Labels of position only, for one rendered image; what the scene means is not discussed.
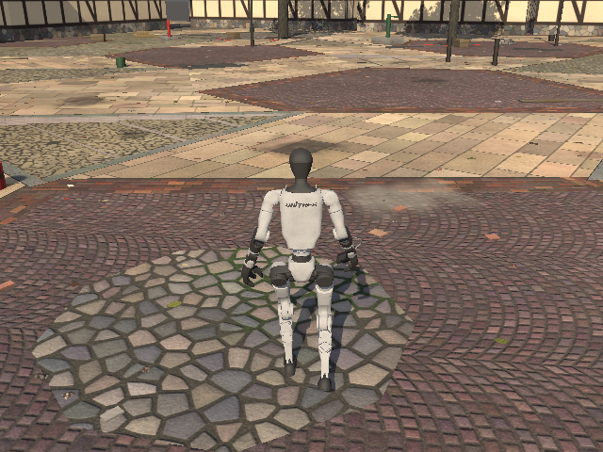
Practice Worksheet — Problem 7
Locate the right robot shin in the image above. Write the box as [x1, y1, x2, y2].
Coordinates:
[318, 315, 332, 379]

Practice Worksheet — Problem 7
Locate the right robot forearm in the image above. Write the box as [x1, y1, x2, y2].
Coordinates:
[338, 225, 356, 258]

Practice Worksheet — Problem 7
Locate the robot left upper arm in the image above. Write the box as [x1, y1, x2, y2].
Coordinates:
[255, 189, 282, 242]

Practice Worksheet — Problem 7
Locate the left robot forearm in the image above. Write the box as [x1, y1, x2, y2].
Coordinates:
[244, 227, 264, 268]

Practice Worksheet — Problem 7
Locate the robot right hand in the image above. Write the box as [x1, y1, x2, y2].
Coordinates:
[336, 254, 358, 272]

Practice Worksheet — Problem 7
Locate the humanoid robot head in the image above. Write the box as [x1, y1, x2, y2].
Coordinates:
[285, 148, 317, 193]

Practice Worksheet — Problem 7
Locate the robot left hand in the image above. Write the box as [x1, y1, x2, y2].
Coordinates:
[241, 265, 263, 287]

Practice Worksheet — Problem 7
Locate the robot right upper arm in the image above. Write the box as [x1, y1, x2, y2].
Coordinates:
[320, 189, 348, 240]

